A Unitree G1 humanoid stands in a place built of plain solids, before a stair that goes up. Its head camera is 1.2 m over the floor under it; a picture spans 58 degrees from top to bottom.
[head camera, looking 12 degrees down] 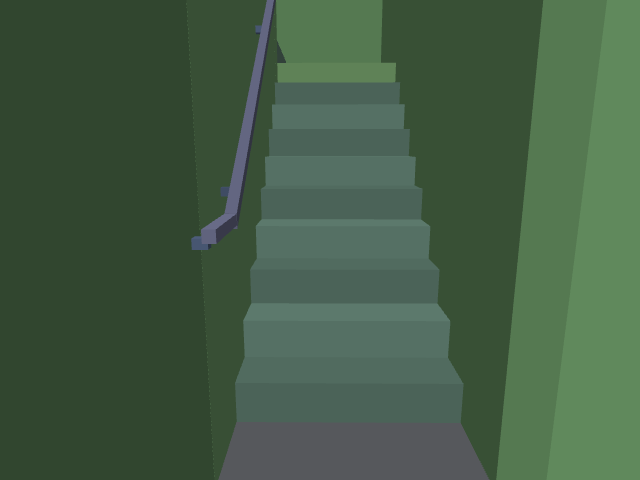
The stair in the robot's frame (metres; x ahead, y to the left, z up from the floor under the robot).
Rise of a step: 0.19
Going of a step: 0.24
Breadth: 1.00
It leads straight ahead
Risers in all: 10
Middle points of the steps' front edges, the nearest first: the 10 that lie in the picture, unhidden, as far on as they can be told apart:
1.72 -0.13 0.19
1.96 -0.13 0.38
2.20 -0.13 0.57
2.44 -0.13 0.76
2.68 -0.13 0.95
2.92 -0.13 1.14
3.16 -0.14 1.33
3.40 -0.14 1.52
3.64 -0.14 1.71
3.88 -0.14 1.90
